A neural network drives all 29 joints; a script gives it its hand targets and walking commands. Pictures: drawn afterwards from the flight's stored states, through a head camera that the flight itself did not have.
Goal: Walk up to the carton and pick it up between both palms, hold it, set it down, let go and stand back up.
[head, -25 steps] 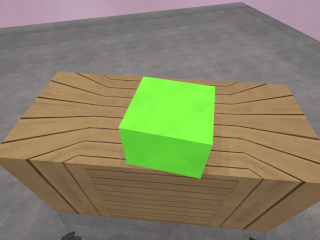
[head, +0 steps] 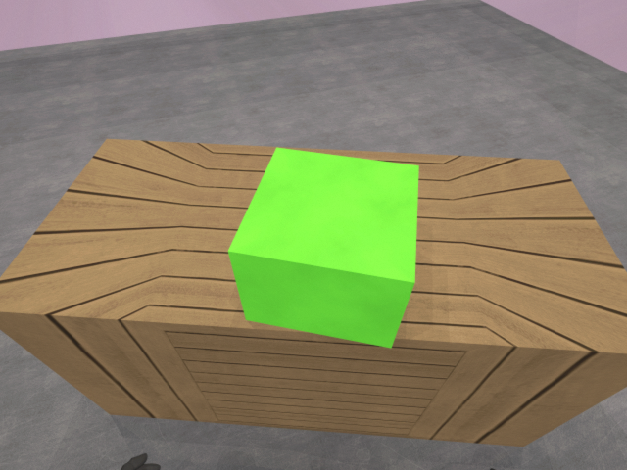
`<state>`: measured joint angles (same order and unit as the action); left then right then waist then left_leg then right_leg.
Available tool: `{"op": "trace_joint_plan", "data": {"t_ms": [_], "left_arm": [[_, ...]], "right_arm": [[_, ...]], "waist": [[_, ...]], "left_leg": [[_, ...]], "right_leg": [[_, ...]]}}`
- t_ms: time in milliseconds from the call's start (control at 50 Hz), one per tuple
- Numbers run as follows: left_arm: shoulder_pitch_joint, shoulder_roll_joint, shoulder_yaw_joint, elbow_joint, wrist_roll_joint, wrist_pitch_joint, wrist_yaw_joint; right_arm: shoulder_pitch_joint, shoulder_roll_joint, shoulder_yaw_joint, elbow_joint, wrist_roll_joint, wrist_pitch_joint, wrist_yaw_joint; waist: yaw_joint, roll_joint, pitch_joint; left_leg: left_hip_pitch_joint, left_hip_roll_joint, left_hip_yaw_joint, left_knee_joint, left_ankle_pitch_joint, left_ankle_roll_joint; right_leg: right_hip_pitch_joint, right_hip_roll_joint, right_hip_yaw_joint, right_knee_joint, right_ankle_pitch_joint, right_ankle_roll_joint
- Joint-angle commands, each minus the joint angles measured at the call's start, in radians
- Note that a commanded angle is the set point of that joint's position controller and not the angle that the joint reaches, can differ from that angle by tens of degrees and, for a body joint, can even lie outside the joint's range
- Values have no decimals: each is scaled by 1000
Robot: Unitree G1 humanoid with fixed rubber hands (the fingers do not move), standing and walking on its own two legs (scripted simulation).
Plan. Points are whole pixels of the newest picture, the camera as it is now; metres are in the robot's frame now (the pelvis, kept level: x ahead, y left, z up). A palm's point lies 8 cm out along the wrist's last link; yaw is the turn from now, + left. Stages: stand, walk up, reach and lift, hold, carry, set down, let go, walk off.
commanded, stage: stand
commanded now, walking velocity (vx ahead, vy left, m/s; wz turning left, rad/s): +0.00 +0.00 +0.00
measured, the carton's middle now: (331, 243) +0.49 -0.02 -0.04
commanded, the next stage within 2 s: none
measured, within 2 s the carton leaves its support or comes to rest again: neither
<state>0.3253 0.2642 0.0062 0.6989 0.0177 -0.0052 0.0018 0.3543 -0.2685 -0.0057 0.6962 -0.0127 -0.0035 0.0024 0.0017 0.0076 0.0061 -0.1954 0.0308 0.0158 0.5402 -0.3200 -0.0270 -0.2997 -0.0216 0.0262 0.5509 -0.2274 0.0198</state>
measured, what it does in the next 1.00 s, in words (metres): stands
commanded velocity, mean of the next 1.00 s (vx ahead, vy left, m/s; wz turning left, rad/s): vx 0.00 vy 0.00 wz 0.00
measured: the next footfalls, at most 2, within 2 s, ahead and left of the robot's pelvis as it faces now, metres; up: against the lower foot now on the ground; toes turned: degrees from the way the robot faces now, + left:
none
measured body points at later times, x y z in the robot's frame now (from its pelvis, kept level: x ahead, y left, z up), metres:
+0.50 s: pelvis +0.00 +0.00 +0.00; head +0.00 +0.00 +0.45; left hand +0.10 +0.26 -0.11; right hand +0.08 -0.26 -0.12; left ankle -0.02 +0.14 -0.73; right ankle +0.04 -0.13 -0.73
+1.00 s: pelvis +0.00 +0.00 +0.00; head +0.01 +0.00 +0.45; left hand +0.10 +0.26 -0.11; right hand +0.07 -0.26 -0.12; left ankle -0.02 +0.14 -0.73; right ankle +0.04 -0.13 -0.73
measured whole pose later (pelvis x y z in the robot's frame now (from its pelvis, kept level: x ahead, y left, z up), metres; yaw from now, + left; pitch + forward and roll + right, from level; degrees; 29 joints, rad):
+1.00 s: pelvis +0.00 +0.00 +0.00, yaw -2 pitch -2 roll +1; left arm 0.30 0.27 0.01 0.73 0.01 0.00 0.01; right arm 0.36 -0.28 -0.01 0.70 -0.01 0.00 0.00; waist 0.00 0.00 0.03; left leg -0.17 0.03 0.05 0.52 -0.32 -0.02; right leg -0.29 -0.02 0.06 0.55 -0.23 0.02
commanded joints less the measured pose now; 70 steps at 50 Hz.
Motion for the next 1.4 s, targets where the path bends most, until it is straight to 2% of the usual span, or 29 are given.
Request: {"op": "trace_joint_plan", "data": {"t_ms": [0, 120, 180, 280, 360, 400, 500, 620, 680, 740, 1100, 1380], "left_arm": [[0, 128, 36, -68, -3, -18, 4], [5, 126, 36, -63, -3, -16, 5], [1, 125, 37, -65, -1, -13, 5], [-5, 124, 38, -58, -1, -16, 6], [2, 121, 37, -55, -2, -14, 5], [-1, 124, 38, -55, -2, -14, 5], [-4, 125, 41, -52, -3, -15, 5], [-13, 127, 40, -52, -4, -12, 6], [-9, 125, 41, -48, -1, -13, 5], [-3, 126, 37, -42, -4, -12, 8], [-6, 132, 34, -33, -5, -9, 9], [-4, 134, 34, -32, -5, -9, 9]], "right_arm": [[26, -119, -30, -63, 1, -16, -4], [24, -120, -32, -64, 2, -13, -6], [25, -120, -34, -66, 0, -12, -6], [32, -121, -36, -63, 3, -13, -6], [25, -124, -36, -63, 2, -12, -7], [31, -124, -34, -61, 2, -12, -7], [24, -127, -35, -61, 2, -13, -8], [37, -122, -33, -60, 2, -10, -8], [33, -129, -35, -59, 2, -13, -10], [38, -137, -38, -58, 5, -13, -9], [41, -137, -38, -56, 3, -5, -7], [47, -137, -37, -50, 3, -6, -7]], "waist": [[-3, -6, 26], [0, -24, 34], [0, -5, 41], [-2, -19, 22], [1, -1, 34], [-2, -16, 24], [4, -5, 24], [-6, -20, 39], [1, -1, 7], [3, -11, 42], [-1, -19, 40], [0, -20, 36]], "left_leg": [[-76, 53, -58, -116, 41, 39], [-59, 57, -57, -118, 46, 43], [-74, 58, -56, -123, 40, 43], [-59, 60, -53, -119, 55, 41], [-56, 60, -50, -124, 45, 43], [-53, 62, -49, -124, 47, 44], [-56, 63, -46, -126, 58, 44], [-52, 61, -37, -124, 42, 43], [-43, 66, -37, -127, 53, 44], [-56, 68, -48, -133, 81, 48], [-38, 61, -37, -129, 30, 49], [-35, 64, -31, -128, 31, 48]], "right_leg": [[42, -60, 74, -94, 64, -49], [31, -57, 79, -96, 77, -49], [39, -55, 75, -92, 79, -46], [53, -55, 78, -93, 98, -51], [37, -53, 84, -93, 85, -48], [44, -53, 85, -93, 86, -48], [60, -53, 88, -83, 113, -50], [40, -52, 91, -98, 91, -52], [62, -51, 87, -86, 114, -50], [54, -51, 83, -73, 150, -44], [27, -46, 97, -89, 93, -43], [26, -45, 105, -88, 97, -45]]}}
